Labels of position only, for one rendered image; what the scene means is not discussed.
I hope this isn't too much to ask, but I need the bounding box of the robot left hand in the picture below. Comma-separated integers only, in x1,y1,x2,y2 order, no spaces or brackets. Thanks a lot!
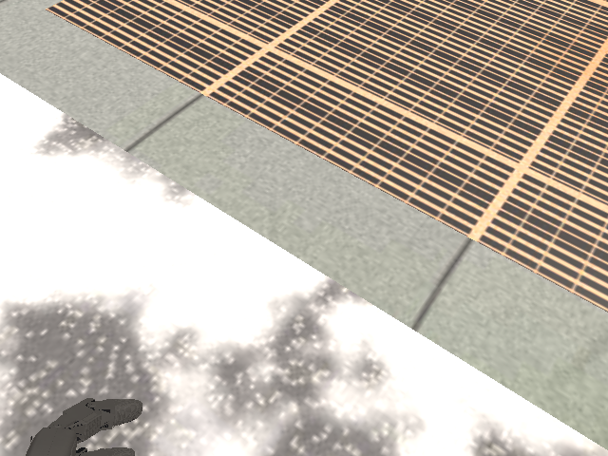
26,398,143,456

